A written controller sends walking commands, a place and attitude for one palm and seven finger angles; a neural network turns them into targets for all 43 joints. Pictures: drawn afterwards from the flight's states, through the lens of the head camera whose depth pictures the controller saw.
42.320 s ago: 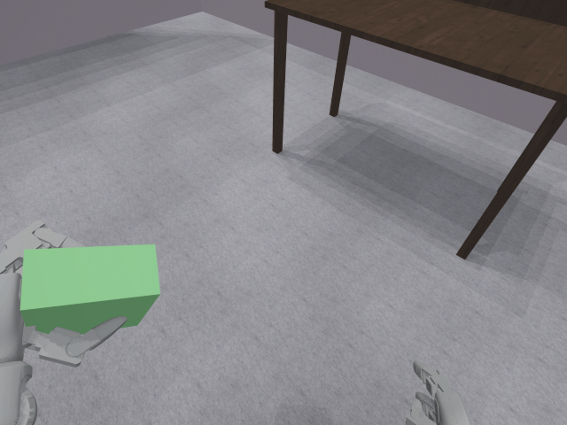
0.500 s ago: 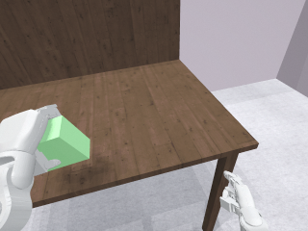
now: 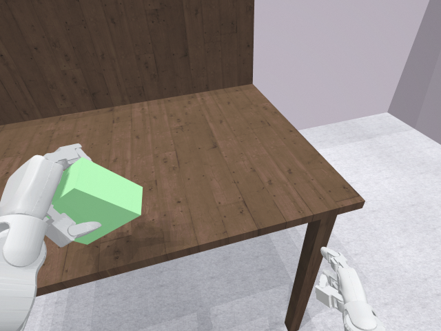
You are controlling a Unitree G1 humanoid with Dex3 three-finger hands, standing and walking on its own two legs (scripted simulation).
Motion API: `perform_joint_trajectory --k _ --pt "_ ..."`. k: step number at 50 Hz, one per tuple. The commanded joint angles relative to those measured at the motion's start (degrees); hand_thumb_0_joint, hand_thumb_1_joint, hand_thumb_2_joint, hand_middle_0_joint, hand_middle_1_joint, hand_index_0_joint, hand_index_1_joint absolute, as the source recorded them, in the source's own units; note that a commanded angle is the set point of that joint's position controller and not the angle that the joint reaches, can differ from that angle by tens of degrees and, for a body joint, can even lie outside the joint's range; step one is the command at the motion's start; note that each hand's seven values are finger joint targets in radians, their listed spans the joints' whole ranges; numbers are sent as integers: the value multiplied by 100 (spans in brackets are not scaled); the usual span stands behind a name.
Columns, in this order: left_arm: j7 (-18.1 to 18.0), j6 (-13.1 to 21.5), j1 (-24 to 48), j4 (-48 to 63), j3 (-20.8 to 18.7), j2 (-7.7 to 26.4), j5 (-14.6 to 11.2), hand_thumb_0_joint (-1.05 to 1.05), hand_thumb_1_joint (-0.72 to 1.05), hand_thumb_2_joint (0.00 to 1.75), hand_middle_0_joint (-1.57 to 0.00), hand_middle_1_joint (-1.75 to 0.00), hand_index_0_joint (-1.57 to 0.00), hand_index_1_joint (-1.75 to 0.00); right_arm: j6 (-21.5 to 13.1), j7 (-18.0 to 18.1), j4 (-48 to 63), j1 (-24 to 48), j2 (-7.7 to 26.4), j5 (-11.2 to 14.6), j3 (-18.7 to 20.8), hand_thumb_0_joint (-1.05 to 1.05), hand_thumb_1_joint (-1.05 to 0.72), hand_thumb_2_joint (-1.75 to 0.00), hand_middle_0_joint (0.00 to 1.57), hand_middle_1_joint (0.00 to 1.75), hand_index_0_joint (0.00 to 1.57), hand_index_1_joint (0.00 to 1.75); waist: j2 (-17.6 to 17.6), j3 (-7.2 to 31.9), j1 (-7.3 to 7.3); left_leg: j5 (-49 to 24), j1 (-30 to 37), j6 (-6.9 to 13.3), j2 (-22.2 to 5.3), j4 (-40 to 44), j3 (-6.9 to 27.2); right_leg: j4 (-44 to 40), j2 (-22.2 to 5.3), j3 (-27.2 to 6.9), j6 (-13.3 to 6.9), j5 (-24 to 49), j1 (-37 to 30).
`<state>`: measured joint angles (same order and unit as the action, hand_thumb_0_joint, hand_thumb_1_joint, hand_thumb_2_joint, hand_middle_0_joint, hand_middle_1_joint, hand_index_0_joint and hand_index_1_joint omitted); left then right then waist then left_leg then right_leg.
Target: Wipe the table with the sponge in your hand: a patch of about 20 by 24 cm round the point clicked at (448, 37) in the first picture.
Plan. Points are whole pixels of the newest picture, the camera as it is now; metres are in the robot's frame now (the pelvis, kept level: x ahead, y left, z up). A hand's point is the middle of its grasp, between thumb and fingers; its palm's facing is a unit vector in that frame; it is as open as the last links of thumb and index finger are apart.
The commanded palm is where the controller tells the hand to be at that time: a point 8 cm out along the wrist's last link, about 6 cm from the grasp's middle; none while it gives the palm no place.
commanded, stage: step back with the hand held close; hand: left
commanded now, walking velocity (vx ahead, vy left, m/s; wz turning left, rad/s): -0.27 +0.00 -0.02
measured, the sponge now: (94, 209) +0.22 +0.25 +0.17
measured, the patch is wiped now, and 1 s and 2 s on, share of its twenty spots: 0.95 0.95 0.95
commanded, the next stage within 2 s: stop stepping back and stand still in 1.12 s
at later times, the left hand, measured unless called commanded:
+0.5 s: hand (69, 198) +0.19 +0.25 +0.22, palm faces +0.41 -0.79 -0.45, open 9.8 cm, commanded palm +0.13 +0.30 +0.25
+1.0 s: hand (4, 256) +0.09 +0.25 +0.24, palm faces +0.46 -0.80 -0.40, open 9.8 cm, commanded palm +0.04 +0.30 +0.25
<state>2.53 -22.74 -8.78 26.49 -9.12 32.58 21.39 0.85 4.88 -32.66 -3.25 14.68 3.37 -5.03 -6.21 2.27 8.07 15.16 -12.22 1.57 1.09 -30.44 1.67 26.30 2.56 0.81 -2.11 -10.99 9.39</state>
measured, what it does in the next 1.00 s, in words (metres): walks backwards: left foot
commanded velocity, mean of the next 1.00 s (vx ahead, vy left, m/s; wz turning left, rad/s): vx -0.31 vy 0.00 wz -0.04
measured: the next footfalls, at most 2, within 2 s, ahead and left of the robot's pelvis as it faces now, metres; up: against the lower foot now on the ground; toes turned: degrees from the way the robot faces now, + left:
left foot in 0.88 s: -0.02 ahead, +0.14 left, +0.00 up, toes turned +2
right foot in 1.16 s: -0.11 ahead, -0.14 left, +0.00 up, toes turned -2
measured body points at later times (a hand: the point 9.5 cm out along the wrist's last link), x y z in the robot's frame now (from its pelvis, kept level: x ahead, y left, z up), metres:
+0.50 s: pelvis -0.03 +0.02 -0.02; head -0.02 +0.04 +0.43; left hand +0.16 +0.29 +0.25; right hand +0.09 -0.23 -0.11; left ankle +0.01 +0.11 -0.74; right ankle +0.05 -0.10 -0.74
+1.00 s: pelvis -0.12 +0.02 -0.02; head -0.09 +0.05 +0.43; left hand +0.06 +0.29 +0.25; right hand +0.06 -0.21 -0.09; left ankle -0.06 +0.14 -0.74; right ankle -0.08 -0.11 -0.69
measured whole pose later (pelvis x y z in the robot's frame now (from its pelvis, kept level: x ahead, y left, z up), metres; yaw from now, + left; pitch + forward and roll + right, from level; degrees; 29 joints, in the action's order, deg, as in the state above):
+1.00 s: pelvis -0.12 +0.02 -0.02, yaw -1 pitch +1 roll -1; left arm -7.8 9.8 -19.8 43.2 -29.8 28.0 -4.1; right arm -6.7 2.1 -33.3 -9.8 10.3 0.2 -0.3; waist 3.1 -2.9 0.7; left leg 15.0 -25.5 0.3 -2.5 -39.9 -1.9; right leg 57.9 1.2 -1.3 1.5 -27.5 32.8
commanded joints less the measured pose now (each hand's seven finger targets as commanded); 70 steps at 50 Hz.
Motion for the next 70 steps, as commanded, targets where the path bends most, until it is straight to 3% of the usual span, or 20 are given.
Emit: perform_joint_trajectory --k 1,4,7,12,18,26,32,35,38,40,43,45,49,56,57,59,62,66,68,70 --pt "-800 2074 743 1596 -1557 645 -2489 0 10 130 -120 -160 -120 -160 -341 63 1094 -244 351 -180 211 0 -90 -90 20 30 20 30 1727 390 -744 561 394 81 -33 -1578 129 -1355 -1336 -1461 -493 -1259 2000" --pt "-1060 2760 527 2908 -2313 1115 -2688 0 10 130 -120 -160 -120 -160 -343 32 1077 -206 601 -278 289 0 -90 -90 20 30 20 30 -557 673 -768 351 -151 139 -570 -32 637 10 -1190 -1031 -375 76 1169" --pt "-1161 3061 -216 2799 -2657 836 -2629 0 10 130 -120 -160 -120 -160 -467 -12 1119 -417 557 -284 454 0 -90 -90 20 30 20 30 -1005 1071 -676 -1096 -698 255 -866 415 1095 869 -580 -371 -46 884 383" --pt "-1132 3221 -297 2034 -2673 641 -2568 0 10 130 -120 -160 -120 -160 -604 -94 868 -560 570 -273 593 0 -90 -90 20 30 20 30 -203 777 -732 -2054 -641 228 -1063 232 1232 515 -439 -303 82 197 623" --pt "-1147 3395 -890 2018 -2649 634 -2649 0 10 130 -120 -160 -120 -160 -657 -127 752 -641 467 -141 672 0 -90 -90 20 30 20 30 970 889 -947 411 -958 -19 -511 -972 527 14 -1643 -1214 -349 1247 962" --pt "-1303 3646 -653 2955 -3091 814 -2448 0 10 130 -120 -160 -120 -160 -870 -83 825 -546 578 -340 716 0 -90 -90 20 30 20 30 -861 713 -828 858 -1842 480 -1455 1164 1808 1910 -276 -246 192 -883 858" --pt "-1108 3435 172 1609 -2381 272 -2445 0 10 130 -120 -160 -120 -160 -972 -158 633 -659 554 -253 670 0 -90 -90 20 30 20 30 -345 470 -823 -642 -991 334 -1389 376 1319 545 -259 -251 194 -702 918" --pt "-1021 3370 130 1554 -2146 136 -2488 0 10 130 -120 -160 -120 -160 -862 -149 790 -484 547 -149 665 0 -90 -90 20 30 20 30 603 314 -919 1667 -1571 77 -707 -460 689 -55 -925 -720 -145 59 1006" --pt "-1049 3404 -177 2231 -2139 295 -2594 0 10 130 -120 -160 -120 -160 -733 -217 744 -340 302 -99 587 0 -90 -90 20 30 20 30 1296 577 -975 904 -684 -141 -319 -2612 145 -520 -2135 -1495 -691 419 2145" --pt "-1073 3460 -372 2648 -2436 499 -2639 0 10 130 -120 -160 -120 -160 -670 -228 796 -242 172 -138 524 0 -90 -90 20 30 20 30 1242 742 -978 1003 -942 -136 -515 -2153 208 -84 -2227 -1328 -674 1776 1596" --pt "-1175 3536 -655 3066 -2786 652 -2650 0 10 130 -120 -160 -120 -160 -698 -159 864 -265 362 -244 634 0 -90 -90 20 30 20 30 279 741 -963 128 -746 151 -952 188 634 1119 -1357 -780 -103 1611 1537" --pt "-1228 3655 -592 3286 -2870 621 -2654 0 10 130 -120 -160 -120 -160 -823 -166 944 -397 362 -315 731 0 -90 -90 20 30 20 30 -1549 1039 -948 -1545 -411 554 -2095 1001 1584 2989 -322 -192 298 -1713 2174" --pt "-1253 3567 -34 2662 -2769 461 -2599 0 10 130 -120 -160 -120 -160 -1157 -260 571 -700 444 -247 894 0 -90 -90 20 30 20 30 -360 1203 -916 -3730 751 682 -1982 308 1051 3457 -142 -334 433 -2008 2580" --pt "-1041 3586 -85 2304 -2258 146 -2562 0 10 130 -120 -160 -120 -160 -1178 -320 869 -278 542 -160 690 0 -90 -90 20 30 20 30 -615 520 -780 190 -1103 187 -1513 285 711 326 -241 7 314 -259 369" --pt "-1031 3655 -190 2299 -2377 274 -2555 0 10 130 -120 -160 -120 -160 -1157 -329 868 -317 504 -156 679 0 -90 -90 20 30 20 30 -63 525 -746 605 -1215 44 -1248 -466 463 -334 -460 -30 194 278 302" --pt "-1057 3733 -389 2508 -2542 621 -2594 0 10 130 -120 -160 -120 -160 -1109 -302 836 -385 290 -42 792 0 -90 -90 20 30 20 30 2462 801 -721 1585 -1681 -471 -106 -3784 -283 -1016 -2204 -1596 -729 1939 787" --pt "-978 3594 -1069 2567 -2708 523 -2670 0 10 130 -120 -160 -120 -160 -806 -323 900 -216 -10 -59 630 0 -90 -90 20 30 20 30 1196 876 -967 1009 -1450 -398 -564 -4563 228 -184 -2142 -1122 -689 2246 1372" --pt "-1218 3394 -677 2434 -2810 602 -2611 0 10 130 -120 -160 -120 -160 -689 -100 876 -371 228 -84 652 0 -90 -90 20 30 20 30 938 816 -1048 966 -59 -43 -500 -1051 -115 273 -1620 -967 -223 -257 2105" --pt "-1258 3403 -320 2324 -2835 704 -2657 0 10 130 -120 -160 -120 -160 -798 4 824 -520 467 -131 727 0 -90 -90 20 30 20 30 263 728 -1062 888 102 140 -603 270 -173 905 -997 -723 -39 -942 1978" --pt "-1222 3347 -93 2062 -2650 570 -2663 0 10 130 -120 -160 -120 -160 -883 0 791 -574 637 -106 800 0 -90 -90 20 30 20 30 -1092 385 -1081 705 -255 712 -1679 1471 1137 3359 127 56 334 -1769 2428"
